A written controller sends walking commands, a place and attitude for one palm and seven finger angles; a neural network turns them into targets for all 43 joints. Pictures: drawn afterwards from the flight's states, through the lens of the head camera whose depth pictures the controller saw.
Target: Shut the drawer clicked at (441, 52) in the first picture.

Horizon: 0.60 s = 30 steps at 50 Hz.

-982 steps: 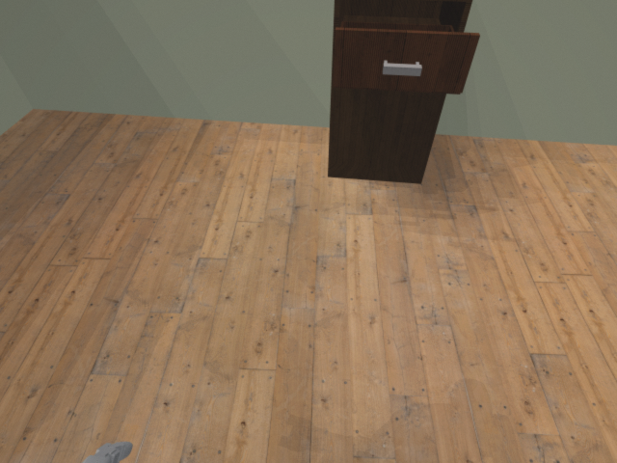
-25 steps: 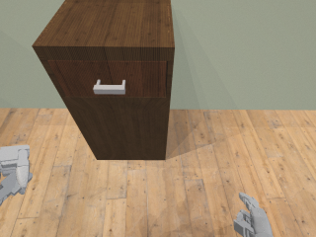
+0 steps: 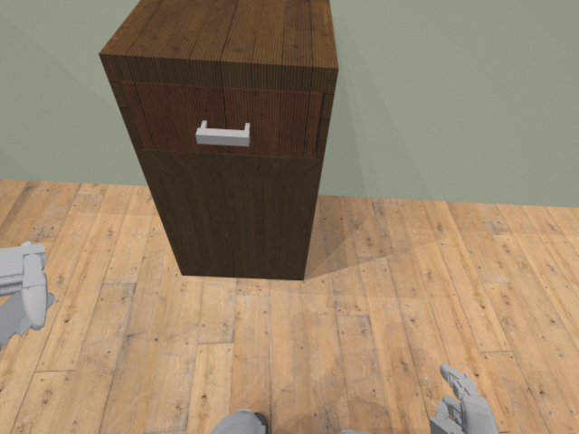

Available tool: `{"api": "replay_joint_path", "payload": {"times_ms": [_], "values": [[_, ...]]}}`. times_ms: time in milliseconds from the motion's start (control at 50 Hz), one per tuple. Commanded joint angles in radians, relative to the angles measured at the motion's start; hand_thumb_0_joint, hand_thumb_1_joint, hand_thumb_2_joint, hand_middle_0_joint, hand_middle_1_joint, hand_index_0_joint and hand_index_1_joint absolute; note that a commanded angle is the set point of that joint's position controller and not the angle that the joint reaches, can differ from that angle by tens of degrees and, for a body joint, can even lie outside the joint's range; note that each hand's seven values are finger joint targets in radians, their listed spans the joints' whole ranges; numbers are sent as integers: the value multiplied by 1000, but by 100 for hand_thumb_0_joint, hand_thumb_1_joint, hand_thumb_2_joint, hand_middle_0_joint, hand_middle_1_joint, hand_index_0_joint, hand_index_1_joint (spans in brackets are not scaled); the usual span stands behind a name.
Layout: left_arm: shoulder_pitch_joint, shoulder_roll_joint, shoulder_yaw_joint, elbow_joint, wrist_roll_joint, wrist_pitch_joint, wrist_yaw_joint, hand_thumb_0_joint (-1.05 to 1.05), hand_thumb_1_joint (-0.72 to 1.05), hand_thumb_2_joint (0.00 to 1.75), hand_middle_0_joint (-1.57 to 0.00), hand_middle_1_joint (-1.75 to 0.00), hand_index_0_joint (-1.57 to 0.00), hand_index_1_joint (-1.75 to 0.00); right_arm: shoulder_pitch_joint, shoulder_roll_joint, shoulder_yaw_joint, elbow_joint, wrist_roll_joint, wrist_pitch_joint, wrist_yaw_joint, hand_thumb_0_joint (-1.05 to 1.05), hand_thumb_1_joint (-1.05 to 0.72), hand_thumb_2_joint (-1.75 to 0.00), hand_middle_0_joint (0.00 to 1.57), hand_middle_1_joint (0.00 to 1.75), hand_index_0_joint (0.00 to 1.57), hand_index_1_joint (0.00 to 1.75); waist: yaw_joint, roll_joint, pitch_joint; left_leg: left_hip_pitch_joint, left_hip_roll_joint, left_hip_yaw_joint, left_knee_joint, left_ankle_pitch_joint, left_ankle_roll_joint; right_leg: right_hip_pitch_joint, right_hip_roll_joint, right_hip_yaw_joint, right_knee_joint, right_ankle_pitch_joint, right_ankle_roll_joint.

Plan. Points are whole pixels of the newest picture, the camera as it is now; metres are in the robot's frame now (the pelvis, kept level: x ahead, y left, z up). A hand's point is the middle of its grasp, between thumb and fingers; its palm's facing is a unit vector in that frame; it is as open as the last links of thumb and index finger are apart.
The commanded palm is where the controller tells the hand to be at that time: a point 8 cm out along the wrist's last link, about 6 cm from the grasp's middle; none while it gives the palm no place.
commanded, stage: step back with the hand held close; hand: left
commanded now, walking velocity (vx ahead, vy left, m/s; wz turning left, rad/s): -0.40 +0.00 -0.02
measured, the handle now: (224, 131) +0.73 +0.17 -0.03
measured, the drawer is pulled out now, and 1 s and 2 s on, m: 0.00 0.00 0.00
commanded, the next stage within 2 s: stop stepping back and stand still in 0.28 s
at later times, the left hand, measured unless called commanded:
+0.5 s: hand (9, 433) +0.11 +0.22 +0.18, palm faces +0.21 -0.87 -0.45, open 3.3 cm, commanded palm +0.04 +0.27 +0.19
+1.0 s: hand out of the picture -0.01 +0.20 +0.19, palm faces +0.31 -0.83 -0.47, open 3.3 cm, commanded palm -0.08 +0.26 +0.19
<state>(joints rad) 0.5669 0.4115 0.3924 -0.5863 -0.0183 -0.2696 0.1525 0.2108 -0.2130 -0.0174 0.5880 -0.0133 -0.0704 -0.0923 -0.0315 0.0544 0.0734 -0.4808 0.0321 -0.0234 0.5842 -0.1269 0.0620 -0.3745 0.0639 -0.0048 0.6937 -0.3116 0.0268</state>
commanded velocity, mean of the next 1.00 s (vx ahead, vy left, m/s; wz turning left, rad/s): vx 0.02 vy -0.01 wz -0.02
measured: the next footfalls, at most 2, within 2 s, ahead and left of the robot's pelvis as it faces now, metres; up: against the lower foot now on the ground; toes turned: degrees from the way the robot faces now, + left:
right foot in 0.16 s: -0.08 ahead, -0.12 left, +0.00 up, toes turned +1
left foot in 0.30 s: +0.07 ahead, +0.08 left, +0.00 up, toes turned +0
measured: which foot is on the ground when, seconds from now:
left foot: down 0.00-0.16, up 0.18-0.28, down 0.30-0.60, up 0.62-0.80, down 0.82-1.00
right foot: up 0.00-0.14, down 0.16-0.32, up 0.34-0.58, down 0.60-1.00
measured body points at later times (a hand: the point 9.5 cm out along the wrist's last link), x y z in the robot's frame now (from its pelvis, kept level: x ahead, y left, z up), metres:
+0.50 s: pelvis -0.11 +0.00 +0.01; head -0.09 +0.02 +0.46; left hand +0.09 +0.26 +0.20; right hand +0.07 -0.23 -0.05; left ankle +0.03 +0.08 -0.73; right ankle -0.11 -0.12 -0.68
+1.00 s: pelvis -0.22 -0.02 +0.01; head -0.23 -0.01 +0.46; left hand -0.04 +0.24 +0.22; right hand -0.11 -0.25 -0.08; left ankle -0.19 +0.13 -0.73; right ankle -0.17 -0.10 -0.69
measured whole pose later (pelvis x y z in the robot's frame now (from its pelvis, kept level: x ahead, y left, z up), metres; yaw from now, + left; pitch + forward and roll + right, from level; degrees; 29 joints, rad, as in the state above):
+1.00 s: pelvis -0.22 -0.02 +0.01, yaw -2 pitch -2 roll +1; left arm 0.62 0.41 0.38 -0.61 -0.01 -0.22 0.15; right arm 0.31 -0.15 0.02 0.64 -0.01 -0.17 -0.05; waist -0.07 -0.04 -0.01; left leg -0.24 0.05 0.02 0.54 -0.27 -0.01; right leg -0.45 -0.01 -0.09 0.89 -0.40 -0.01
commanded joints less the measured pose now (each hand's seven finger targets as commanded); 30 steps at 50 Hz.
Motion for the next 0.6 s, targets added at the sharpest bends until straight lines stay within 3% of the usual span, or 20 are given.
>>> {"api": "replay_joint_path", "payload": {"times_ms": [0,80,100,120,140,160,180,200,240,260,280,300,340,380,440,480,520,540,560,580], "values": [[45,154,151,-241,-11,-72,17,0,90,90,-140,-160,-140,-160,-110,-129,-58,-172,-8,-76,6,0,-90,-90,20,30,20,30,39,133,-194,-138,240,-270,-416,-473,77,236,41,19,205,-131,-22],[159,150,132,-256,-60,-62,5,0,90,90,-140,-160,-140,-160,-110,-105,-48,-142,-10,-84,36,0,-90,-90,20,30,20,30,39,180,-233,99,182,-145,-354,-305,-9,166,3,-18,-186,-218,-58],[134,153,127,-258,-64,-70,-2,0,90,90,-140,-160,-140,-160,-103,-98,-46,-125,-12,-77,40,0,-90,-90,20,30,20,30,34,129,-219,149,155,-112,-292,-235,-43,135,-33,18,-338,-173,-66],[103,171,127,-263,-59,-81,-4,0,90,90,-140,-160,-140,-160,-84,-86,-45,-107,-6,-64,42,0,-90,-90,20,30,20,30,21,5,-217,240,97,-39,-102,-140,-72,26,-150,173,-465,-111,-94],[56,195,138,-274,-50,-84,6,0,90,90,-140,-160,-140,-160,-68,-73,-41,-86,-3,-49,43,0,-90,-90,20,30,20,30,16,-145,-218,278,27,2,117,-127,-90,-100,-322,374,-526,39,-137],[1,201,127,-257,-51,-92,15,0,90,90,-140,-160,-140,-160,-97,-68,-33,-86,-2,-50,35,0,-90,-90,20,30,20,30,26,-181,-165,220,0,20,256,-201,-91,-102,-389,333,-498,305,-156],[-37,195,109,-244,-38,-97,13,0,90,90,-140,-160,-140,-160,-103,-73,-26,-91,2,-64,26,0,-90,-90,20,30,20,30,27,-197,-172,181,-22,34,273,-224,-85,-24,-337,210,-414,554,-133],[-19,176,94,-208,-31,-77,1,0,90,90,-140,-160,-140,-160,-114,-82,-36,-103,10,-63,19,0,-90,-90,20,30,20,30,21,-297,-189,140,-27,37,186,-170,-68,76,-269,159,-323,778,-78],[-49,180,104,-189,-37,-39,-13,0,90,90,-140,-160,-140,-160,-149,-93,-21,-123,10,-46,-3,0,-90,-90,20,30,20,30,11,-186,-184,261,-23,71,-41,199,-53,102,-174,60,-176,899,-20],[-60,163,84,-200,-41,-37,-18,0,90,90,-140,-160,-140,-160,-140,-105,-14,-120,15,-42,-11,0,-90,-90,20,30,20,30,11,-42,-202,402,39,22,-147,592,-29,55,-91,4,-77,773,20],[-65,173,89,-199,-38,-39,-21,0,90,90,-140,-160,-140,-160,-114,-118,-22,-113,6,-47,0,0,-90,-90,20,30,20,30,21,94,-259,540,171,-97,-175,884,26,-38,-24,13,80,252,17],[-66,141,66,-163,-42,-50,-23,0,90,90,-140,-160,-140,-160,-77,-107,-31,-96,-4,-66,20,0,-90,-90,20,30,20,30,21,156,-275,564,282,-176,-213,941,65,-96,-3,80,191,-190,-5],[23,119,70,-137,-54,-44,-28,0,90,90,-140,-160,-140,-160,-84,-115,-38,-100,-23,-82,38,0,-90,-90,20,30,20,30,53,139,-288,379,305,-179,-256,596,76,-19,1,103,293,-303,-25],[61,135,93,-225,-56,-23,-22,0,90,90,-140,-160,-140,-160,-76,-116,-47,-124,-9,-80,50,0,-90,-90,20,30,20,30,46,102,-293,359,286,-145,-297,326,90,-3,-17,68,276,-215,-12],[124,175,141,-337,-55,-2,-4,0,90,90,-140,-160,-140,-160,-117,-119,-45,-192,4,-69,58,0,-90,-90,20,30,20,30,41,171,-236,91,217,-99,-462,-384,44,165,-11,-40,178,-149,-26],[164,159,141,-326,-50,13,8,0,90,90,-140,-160,-140,-160,-126,-110,-32,-199,2,-63,54,0,-90,-90,20,30,20,30,35,247,-184,-75,183,-72,-525,-568,4,307,14,-110,85,-175,-38],[193,154,142,-276,-40,39,20,0,90,90,-140,-160,-140,-160,-138,-107,-33,-201,1,-42,41,0,-90,-90,20,30,20,30,44,208,-167,-200,108,4,-422,-630,-59,449,15,-119,-77,-226,-65],[194,172,156,-266,-36,50,24,0,90,90,-140,-160,-140,-160,-129,-95,-33,-201,7,-34,36,0,-90,-90,20,30,20,30,38,80,-146,-137,20,75,-234,-540,-88,349,-45,-65,-255,-252,-87],[171,172,134,-262,-34,48,21,0,90,90,-140,-160,-140,-160,-108,-82,-37,-179,16,-25,32,0,-90,-90,20,30,20,30,26,-180,-122,44,-56,124,161,-379,-101,36,-227,145,-489,-363,-146],[122,190,135,-279,-41,50,19,0,90,90,-140,-160,-140,-160,-116,-101,-43,-166,13,-15,26,0,-90,-90,20,30,20,30,25,-310,-64,50,-69,19,479,-294,-92,-211,-429,462,-632,-516,-224]]}}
